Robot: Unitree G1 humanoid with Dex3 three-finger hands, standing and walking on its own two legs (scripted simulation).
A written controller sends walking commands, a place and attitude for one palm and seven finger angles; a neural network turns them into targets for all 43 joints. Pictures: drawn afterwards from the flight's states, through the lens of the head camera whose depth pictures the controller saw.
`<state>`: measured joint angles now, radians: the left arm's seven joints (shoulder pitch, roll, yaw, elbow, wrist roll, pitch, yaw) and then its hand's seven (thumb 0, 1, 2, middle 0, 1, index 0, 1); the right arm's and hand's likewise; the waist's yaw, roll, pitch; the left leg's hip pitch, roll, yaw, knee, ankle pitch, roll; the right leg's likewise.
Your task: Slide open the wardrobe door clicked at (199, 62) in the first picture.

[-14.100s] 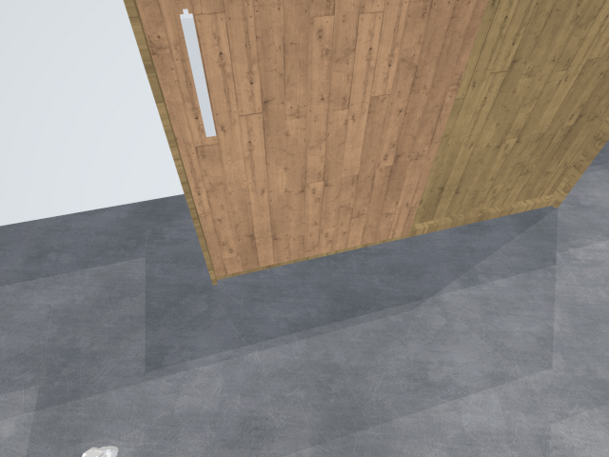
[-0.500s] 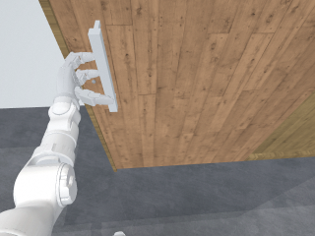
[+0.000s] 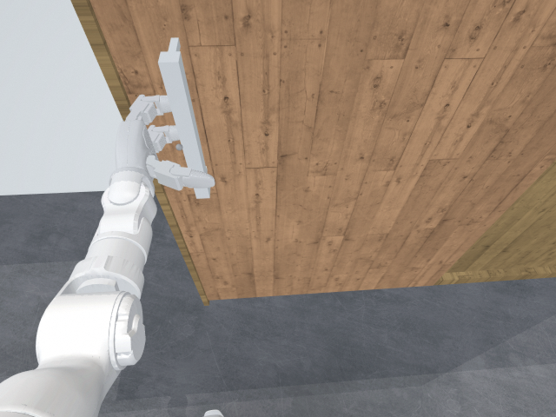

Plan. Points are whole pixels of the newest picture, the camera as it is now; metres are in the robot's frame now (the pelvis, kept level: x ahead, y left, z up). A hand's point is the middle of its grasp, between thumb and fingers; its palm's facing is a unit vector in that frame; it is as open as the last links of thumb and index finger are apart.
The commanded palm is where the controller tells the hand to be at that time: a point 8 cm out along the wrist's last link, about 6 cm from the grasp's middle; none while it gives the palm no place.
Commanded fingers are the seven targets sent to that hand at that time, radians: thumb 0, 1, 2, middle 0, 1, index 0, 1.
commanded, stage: slide the fingers in behind the handle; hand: left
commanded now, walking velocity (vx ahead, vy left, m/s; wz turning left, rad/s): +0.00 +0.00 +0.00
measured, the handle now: (191, 129) +0.53 +0.12 +0.11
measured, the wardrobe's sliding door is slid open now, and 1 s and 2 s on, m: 0.00 0.00 0.00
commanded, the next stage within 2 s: grip the handle and tug to test in 1.44 s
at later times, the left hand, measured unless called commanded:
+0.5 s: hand (195, 148) +0.48 +0.10 +0.12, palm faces +0.04 -1.00 -0.01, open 14.0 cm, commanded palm +0.45 +0.15 +0.12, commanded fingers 0.00 -0.50 0.30 -0.30 -1.20 -0.30 -1.20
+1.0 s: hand (205, 147) +0.48 +0.09 +0.12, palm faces +0.05 -1.00 -0.01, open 14.0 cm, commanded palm +0.45 +0.13 +0.12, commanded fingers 0.00 -0.50 0.30 -0.30 -1.20 -0.30 -1.20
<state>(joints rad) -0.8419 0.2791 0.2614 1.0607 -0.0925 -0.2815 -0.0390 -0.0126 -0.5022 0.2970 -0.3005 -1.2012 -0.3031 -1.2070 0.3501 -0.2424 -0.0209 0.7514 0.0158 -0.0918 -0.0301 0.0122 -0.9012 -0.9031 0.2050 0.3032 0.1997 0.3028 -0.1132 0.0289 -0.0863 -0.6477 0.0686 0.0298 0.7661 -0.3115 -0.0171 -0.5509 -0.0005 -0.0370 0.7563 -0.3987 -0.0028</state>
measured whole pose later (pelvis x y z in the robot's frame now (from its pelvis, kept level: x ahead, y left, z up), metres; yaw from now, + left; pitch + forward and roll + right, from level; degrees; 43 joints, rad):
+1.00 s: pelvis +0.01 -0.01 +0.00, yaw +0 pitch +10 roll +0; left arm -0.82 0.19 0.20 1.02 -0.08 -0.27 0.06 -0.01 -0.50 0.30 -0.29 -1.20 -0.29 -1.20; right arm 0.33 -0.24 -0.03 0.76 0.01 -0.08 -0.02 0.01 -0.90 -0.90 0.20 0.30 0.20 0.30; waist -0.10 0.03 -0.08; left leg -0.61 0.07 0.02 0.73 -0.31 -0.03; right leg -0.52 0.00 -0.04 0.74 -0.40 -0.02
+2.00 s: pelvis +0.00 -0.01 +0.00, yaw +0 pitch +11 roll -1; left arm -0.86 0.20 0.20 1.06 -0.08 -0.30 0.07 0.00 0.18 0.59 -0.36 -1.29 -0.35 -1.30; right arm 0.34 -0.24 -0.03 0.76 0.00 -0.08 -0.01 0.01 -0.90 -0.90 0.20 0.30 0.20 0.30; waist -0.11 0.03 -0.09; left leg -0.64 0.07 0.02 0.76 -0.31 -0.02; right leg -0.55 0.00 -0.04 0.76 -0.40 -0.01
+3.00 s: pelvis +0.04 -0.01 +0.01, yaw -1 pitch +10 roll +0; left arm -0.62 0.16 0.18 0.72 -0.10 -0.16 0.07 0.02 0.75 0.78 -0.35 -1.40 -0.36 -1.40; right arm 0.33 -0.23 -0.04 0.70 0.01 -0.04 0.00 0.01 -0.90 -0.90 0.20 0.30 0.20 0.30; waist -0.09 0.03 -0.11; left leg -0.53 0.07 0.05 0.68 -0.33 -0.03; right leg -0.44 0.01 -0.01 0.68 -0.41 -0.01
